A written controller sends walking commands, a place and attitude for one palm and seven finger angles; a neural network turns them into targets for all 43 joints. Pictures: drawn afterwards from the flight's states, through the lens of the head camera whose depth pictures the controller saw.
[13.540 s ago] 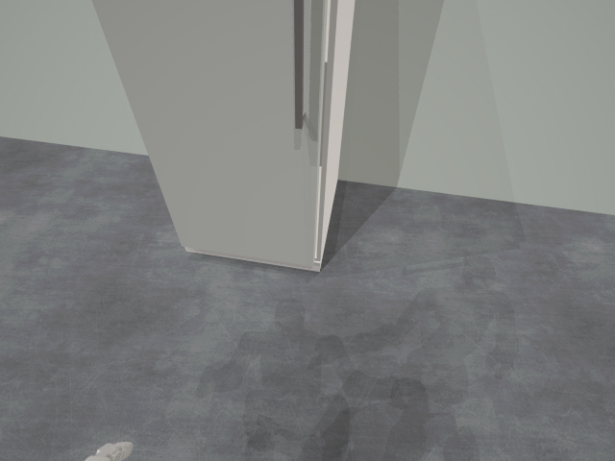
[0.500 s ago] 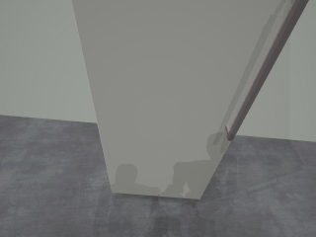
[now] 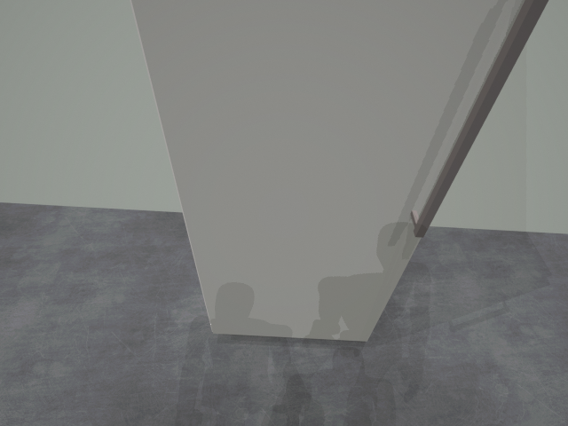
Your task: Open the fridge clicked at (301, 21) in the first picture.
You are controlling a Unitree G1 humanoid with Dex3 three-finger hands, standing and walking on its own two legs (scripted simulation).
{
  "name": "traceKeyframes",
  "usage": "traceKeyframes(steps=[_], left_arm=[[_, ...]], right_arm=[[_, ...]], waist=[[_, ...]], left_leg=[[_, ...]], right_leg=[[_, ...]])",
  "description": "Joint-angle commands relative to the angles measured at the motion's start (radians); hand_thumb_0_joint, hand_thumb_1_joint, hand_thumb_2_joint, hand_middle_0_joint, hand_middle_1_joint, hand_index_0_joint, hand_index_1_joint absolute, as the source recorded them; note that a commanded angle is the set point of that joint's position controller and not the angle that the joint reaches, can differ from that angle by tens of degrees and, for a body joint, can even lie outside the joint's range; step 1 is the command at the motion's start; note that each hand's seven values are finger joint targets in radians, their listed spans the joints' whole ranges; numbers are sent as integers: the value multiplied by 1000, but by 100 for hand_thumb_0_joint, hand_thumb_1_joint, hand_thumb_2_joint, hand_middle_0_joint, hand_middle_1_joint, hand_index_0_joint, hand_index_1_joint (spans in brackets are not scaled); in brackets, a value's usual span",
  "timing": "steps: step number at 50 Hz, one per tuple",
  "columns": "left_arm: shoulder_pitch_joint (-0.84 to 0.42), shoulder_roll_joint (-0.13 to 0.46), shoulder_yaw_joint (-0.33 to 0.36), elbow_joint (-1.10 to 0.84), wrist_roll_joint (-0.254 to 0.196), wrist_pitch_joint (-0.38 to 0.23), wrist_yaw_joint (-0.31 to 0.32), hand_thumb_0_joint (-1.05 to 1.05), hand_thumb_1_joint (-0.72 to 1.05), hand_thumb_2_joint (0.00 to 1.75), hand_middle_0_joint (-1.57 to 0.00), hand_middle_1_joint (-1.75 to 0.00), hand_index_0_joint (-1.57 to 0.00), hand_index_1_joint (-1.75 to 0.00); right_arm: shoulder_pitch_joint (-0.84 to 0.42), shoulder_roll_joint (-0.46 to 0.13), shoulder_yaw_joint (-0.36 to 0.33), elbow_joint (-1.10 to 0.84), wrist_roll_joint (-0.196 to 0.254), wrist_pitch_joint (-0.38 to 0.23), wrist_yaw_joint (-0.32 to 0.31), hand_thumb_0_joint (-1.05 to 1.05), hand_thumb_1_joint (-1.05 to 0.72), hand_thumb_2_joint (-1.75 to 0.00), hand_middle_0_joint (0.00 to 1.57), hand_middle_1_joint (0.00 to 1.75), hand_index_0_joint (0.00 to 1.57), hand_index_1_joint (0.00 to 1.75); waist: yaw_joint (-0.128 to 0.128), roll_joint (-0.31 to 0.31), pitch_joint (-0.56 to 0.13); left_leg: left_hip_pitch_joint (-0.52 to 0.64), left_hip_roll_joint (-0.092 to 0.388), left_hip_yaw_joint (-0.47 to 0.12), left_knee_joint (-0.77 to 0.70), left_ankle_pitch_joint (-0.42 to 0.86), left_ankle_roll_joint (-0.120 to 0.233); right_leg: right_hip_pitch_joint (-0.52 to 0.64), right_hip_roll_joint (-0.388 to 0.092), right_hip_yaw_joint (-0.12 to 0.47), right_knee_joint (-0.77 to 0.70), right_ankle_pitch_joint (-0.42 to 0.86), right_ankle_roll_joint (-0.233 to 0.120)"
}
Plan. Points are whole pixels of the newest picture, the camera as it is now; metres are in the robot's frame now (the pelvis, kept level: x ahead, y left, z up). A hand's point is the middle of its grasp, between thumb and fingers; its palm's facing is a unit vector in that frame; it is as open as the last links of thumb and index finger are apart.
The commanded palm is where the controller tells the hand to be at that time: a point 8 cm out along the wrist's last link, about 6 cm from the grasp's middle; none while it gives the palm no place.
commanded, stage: look again from close up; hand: right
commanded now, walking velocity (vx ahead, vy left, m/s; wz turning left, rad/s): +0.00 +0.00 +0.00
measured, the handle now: (464, 127) +0.52 -0.24 +0.19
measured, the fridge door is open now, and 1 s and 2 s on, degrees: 0 0 0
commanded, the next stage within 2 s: raise the hand to about handle height in 2.00 s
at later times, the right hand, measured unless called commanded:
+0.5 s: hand out of the picture -0.02 -0.18 -0.18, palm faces +0.05 +0.98 -0.17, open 7.4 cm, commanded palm none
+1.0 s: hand out of the picture -0.02 -0.19 -0.17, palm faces +0.03 +0.99 -0.17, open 7.4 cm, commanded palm none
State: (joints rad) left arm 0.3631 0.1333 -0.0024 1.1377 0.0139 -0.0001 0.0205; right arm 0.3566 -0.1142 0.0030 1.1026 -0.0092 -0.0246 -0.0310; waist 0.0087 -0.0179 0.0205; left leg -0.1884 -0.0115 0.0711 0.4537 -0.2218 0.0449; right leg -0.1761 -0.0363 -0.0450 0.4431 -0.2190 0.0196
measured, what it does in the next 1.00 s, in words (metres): stands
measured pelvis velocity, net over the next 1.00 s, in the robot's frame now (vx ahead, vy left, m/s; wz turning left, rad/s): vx -0.01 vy -0.03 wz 0.01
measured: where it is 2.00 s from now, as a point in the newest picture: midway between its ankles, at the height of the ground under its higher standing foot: outside the picture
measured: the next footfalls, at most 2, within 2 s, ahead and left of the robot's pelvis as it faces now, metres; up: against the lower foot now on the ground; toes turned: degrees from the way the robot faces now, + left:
none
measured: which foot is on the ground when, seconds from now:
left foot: down 0.00-1.00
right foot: down 0.00-1.00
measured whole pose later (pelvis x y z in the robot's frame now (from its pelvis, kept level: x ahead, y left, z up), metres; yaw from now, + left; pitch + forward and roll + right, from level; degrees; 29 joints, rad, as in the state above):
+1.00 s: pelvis -0.01 -0.03 +0.00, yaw +1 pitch -2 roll +0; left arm 0.32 0.12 0.01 1.11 0.01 -0.02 0.02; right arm 0.35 -0.12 0.00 1.09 -0.02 -0.02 -0.04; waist 0.00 0.00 0.02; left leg -0.22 0.03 0.04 0.46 -0.20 0.00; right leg -0.20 0.00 -0.08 0.44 -0.21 -0.02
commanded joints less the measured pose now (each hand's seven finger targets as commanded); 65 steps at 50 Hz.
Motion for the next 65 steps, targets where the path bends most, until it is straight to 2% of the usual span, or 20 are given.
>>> traceKeyframes(steps=[1,5,10,25,31,35,45,65], left_arm=[[66,61,8,-23,0,-15,6,0,90,90,-20,-30,-20,-30],[78,56,7,-19,0,-17,8,0,90,90,-20,-30,-20,-30],[93,53,10,-22,2,-17,8,0,90,90,-20,-30,-20,-30],[68,69,20,-45,1,-25,8,0,90,90,-20,-30,-20,-30],[58,74,22,-49,-1,-24,7,0,90,90,-20,-30,-20,-30],[43,78,21,-51,-1,-26,6,0,90,90,-20,-30,-20,-30],[33,78,22,-47,-2,-27,5,0,90,90,-20,-30,-20,-30],[29,74,18,-33,-2,-24,5,0,90,90,-20,-30,-20,-30]], right_arm=[[58,-113,-21,-35,-1,-12,-14,0,-90,-90,20,30,20,30],[66,-103,-21,-35,-1,-9,-15,0,-90,-90,20,30,20,30],[66,-96,-23,-41,-3,-6,-15,0,-90,-90,20,30,20,30],[81,-77,-21,-45,-9,-5,-15,0,-90,-90,20,30,20,30],[79,-81,-19,-45,-9,-8,-15,0,-90,-90,20,30,20,30],[83,-83,-19,-44,-10,-8,-15,0,-90,-90,20,30,20,30],[80,-88,-19,-42,-10,-10,-15,0,-90,-90,20,30,20,30],[64,-97,-18,-45,-8,-10,-14,0,-90,-90,20,30,20,30]], waist=[[0,31,95],[-3,13,101],[-1,22,116],[-7,-7,98],[-1,33,82],[-5,-1,87],[-4,20,63],[-6,20,81]], left_leg=[[-59,124,-153,-157,-110,11],[-60,121,-149,-147,-106,10],[-74,116,-143,-139,-134,8],[-50,103,-116,-84,-30,-2],[-61,111,-128,-95,-30,-3],[-59,110,-123,-90,-18,-5],[-49,113,-129,-91,14,-7],[-54,116,-136,-115,-12,-6]], right_leg=[[-76,-38,50,-77,-32,-26],[-92,-40,54,-86,-42,-27],[-116,-40,62,-95,-73,-29],[-138,-64,108,-144,-118,-44],[-102,-57,95,-124,-77,-44],[-109,-62,101,-139,-94,-45],[-78,-59,86,-125,-41,-43],[-74,-54,74,-121,-33,-37]])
